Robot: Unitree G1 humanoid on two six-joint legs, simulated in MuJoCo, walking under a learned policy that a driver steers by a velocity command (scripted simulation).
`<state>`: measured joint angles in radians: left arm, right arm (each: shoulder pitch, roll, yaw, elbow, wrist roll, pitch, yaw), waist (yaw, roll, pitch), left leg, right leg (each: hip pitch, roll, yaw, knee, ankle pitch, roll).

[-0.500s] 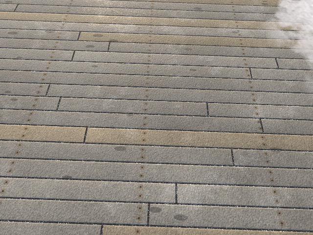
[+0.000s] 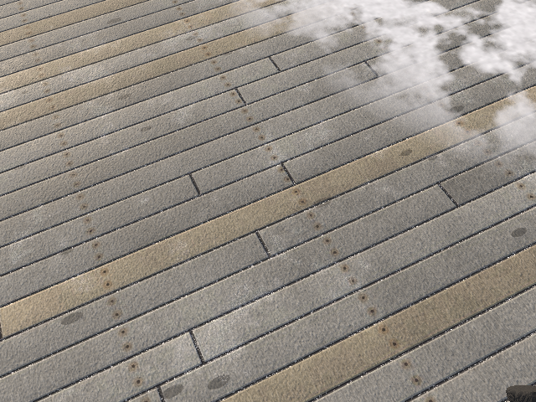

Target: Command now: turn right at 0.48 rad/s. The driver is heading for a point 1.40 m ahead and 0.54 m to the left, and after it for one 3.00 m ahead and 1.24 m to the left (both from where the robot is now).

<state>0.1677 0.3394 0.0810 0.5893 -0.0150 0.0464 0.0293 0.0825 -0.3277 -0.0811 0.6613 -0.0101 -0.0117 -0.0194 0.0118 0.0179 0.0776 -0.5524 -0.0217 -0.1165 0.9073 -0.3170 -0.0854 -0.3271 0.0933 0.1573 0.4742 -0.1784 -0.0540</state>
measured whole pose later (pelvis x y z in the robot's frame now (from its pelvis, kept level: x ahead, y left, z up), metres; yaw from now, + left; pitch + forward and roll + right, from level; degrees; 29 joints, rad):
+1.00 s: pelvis +0.19 +0.11 -0.04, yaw +41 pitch +1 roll +0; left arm 0.49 0.29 0.05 0.84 0.02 -0.06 0.02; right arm 0.10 -0.27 -0.04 0.59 0.05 -0.03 0.08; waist 0.11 0.01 0.03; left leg -0.78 0.09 0.08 0.88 -0.08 0.07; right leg 0.29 -0.03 -0.35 0.22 -0.50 0.07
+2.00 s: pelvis +0.89 +0.62 -0.03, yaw +1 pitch +2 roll +3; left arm 0.39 0.30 0.09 0.74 -0.03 -0.04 0.01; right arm -0.01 -0.27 -0.04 0.53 0.03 -0.15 0.00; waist 0.08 -0.01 0.03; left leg -0.51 -0.04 -0.10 0.54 -0.10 -0.05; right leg -0.06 0.14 0.35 0.81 -0.58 -0.10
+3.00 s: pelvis +1.74 +0.46 -0.05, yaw -4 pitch -1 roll +0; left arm 0.28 0.26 0.03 0.75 -0.01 -0.11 0.00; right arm 0.24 -0.31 -0.06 0.71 0.01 -0.05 0.05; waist -0.04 0.03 0.06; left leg -0.54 -0.12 0.08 0.75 -0.21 0.16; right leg -0.08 0.04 -0.03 1.33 -0.41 0.00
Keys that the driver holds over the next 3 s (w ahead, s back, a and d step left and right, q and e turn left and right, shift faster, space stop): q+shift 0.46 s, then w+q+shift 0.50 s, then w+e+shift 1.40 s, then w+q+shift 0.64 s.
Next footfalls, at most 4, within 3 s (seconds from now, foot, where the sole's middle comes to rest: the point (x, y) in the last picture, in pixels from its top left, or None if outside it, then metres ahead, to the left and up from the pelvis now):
0.16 left None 0.09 0.15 -0.78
0.48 right None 0.10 -0.09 -0.78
1.06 left None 0.29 0.35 -0.78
1.54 right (117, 280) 0.73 0.50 -0.78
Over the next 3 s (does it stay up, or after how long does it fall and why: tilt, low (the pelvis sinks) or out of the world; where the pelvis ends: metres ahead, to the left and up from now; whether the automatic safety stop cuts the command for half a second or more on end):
stays up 1.74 0.46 -0.05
